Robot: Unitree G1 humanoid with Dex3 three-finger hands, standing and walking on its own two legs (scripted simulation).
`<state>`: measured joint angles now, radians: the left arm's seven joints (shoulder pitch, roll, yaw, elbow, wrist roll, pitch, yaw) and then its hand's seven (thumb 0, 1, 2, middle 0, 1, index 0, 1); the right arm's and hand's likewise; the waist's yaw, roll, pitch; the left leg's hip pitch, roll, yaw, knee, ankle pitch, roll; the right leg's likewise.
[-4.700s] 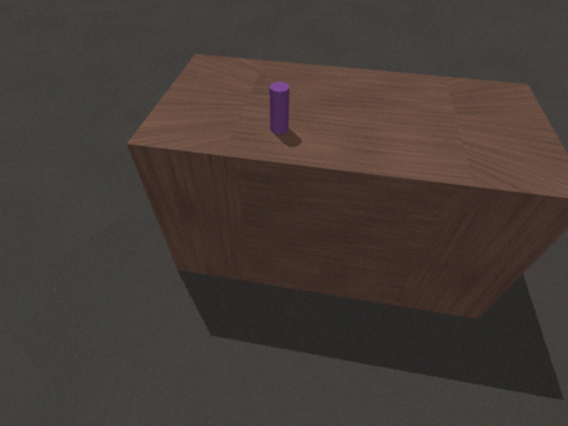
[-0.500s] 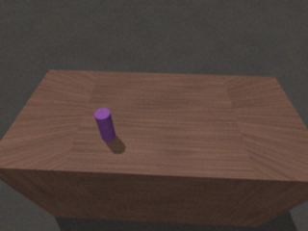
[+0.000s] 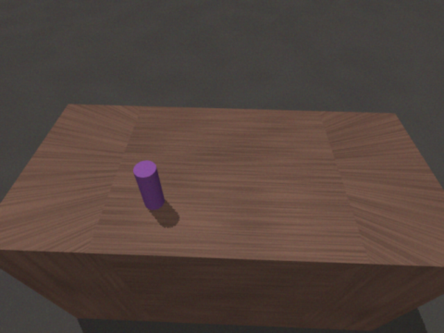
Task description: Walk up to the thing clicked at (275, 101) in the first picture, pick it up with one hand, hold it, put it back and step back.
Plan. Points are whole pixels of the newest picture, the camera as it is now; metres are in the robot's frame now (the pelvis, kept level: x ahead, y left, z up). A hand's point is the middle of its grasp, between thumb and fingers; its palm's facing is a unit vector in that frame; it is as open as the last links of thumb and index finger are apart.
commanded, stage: stand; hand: left
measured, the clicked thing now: (150, 186) +0.47 +0.19 -0.07
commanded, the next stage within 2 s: rise first in 1.44 s
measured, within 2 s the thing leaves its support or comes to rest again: neither
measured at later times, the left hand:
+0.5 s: hand out of the picture +0.07 +0.25 -0.16, palm faces -0.02 -0.94 -0.34, open 7.4 cm
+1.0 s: hand out of the picture +0.07 +0.25 -0.16, palm faces -0.03 -0.94 -0.34, open 7.4 cm
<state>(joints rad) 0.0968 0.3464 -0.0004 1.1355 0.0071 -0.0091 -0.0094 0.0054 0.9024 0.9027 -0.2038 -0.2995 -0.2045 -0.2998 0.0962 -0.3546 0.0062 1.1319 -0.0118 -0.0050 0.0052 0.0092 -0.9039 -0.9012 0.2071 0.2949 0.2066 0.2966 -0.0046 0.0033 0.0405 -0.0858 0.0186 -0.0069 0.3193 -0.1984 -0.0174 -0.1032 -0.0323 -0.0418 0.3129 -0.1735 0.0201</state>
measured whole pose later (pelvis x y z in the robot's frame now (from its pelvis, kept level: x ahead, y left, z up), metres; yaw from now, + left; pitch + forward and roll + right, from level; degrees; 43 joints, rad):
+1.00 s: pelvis +0.00 +0.00 +0.00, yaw +0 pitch -2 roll +0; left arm 0.12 0.35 0.00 1.13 0.01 0.00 -0.01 0.01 0.90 0.90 -0.20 -0.30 -0.20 -0.30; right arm 0.11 -0.35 0.01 1.13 -0.01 0.00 0.01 0.01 -0.90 -0.90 0.21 0.29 0.21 0.30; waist 0.00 0.00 0.05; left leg -0.08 0.02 0.00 0.31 -0.20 -0.02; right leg -0.10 -0.03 -0.04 0.31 -0.18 0.02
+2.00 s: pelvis +0.01 +0.01 -0.01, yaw -1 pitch +1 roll +0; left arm 0.21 0.28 0.13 0.61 -0.04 -0.05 0.07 0.00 -0.12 0.16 -0.06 -0.06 -0.07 -0.06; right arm 0.17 -0.25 -0.09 0.74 0.04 -0.05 -0.07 0.01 0.13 -0.17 0.06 0.05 0.06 0.06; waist 0.01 0.01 0.00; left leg -0.20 0.02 0.02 0.43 -0.26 -0.01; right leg -0.22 -0.03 -0.02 0.42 -0.23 0.02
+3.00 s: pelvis +0.00 +0.00 +0.00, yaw +0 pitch -4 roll +0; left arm 0.44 0.29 0.21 0.03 -0.04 -0.15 0.03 -0.01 -0.55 0.05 -0.05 -0.05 -0.05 -0.05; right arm 0.23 -0.22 -0.11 0.65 0.01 -0.10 -0.05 -0.01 0.52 -0.05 0.06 0.05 0.06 0.05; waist 0.04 0.04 0.05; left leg -0.08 0.02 -0.01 0.39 -0.24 -0.02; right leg -0.10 -0.03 -0.04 0.39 -0.21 0.01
